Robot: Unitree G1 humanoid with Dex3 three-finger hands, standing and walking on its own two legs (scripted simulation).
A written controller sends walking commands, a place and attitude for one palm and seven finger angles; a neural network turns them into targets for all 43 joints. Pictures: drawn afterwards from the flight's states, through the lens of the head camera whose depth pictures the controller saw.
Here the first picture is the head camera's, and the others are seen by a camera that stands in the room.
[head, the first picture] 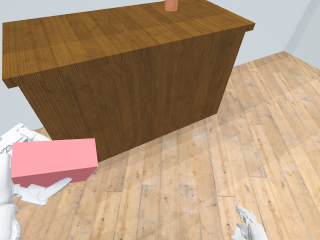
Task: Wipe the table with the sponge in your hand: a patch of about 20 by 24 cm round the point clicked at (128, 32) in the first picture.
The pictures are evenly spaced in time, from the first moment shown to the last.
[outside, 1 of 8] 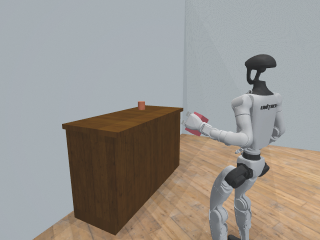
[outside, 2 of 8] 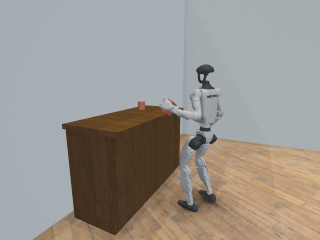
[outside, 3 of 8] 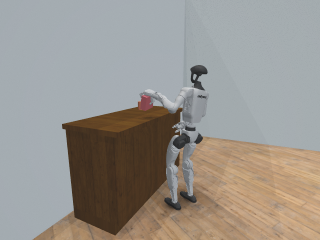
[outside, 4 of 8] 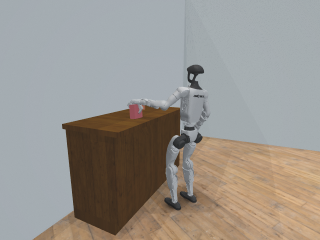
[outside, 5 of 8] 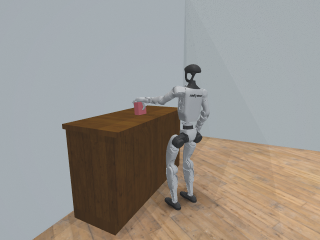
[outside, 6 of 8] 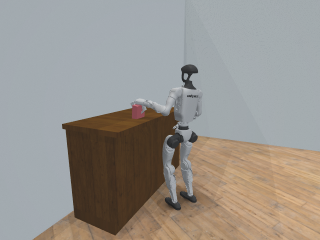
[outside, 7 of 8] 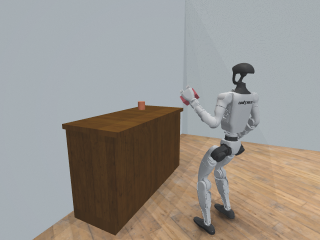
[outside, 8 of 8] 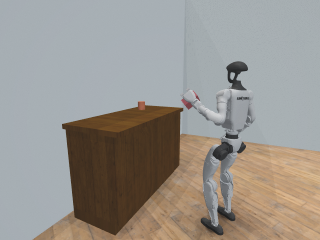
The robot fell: no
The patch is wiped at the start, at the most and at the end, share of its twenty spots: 0.00 0.85 0.85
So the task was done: no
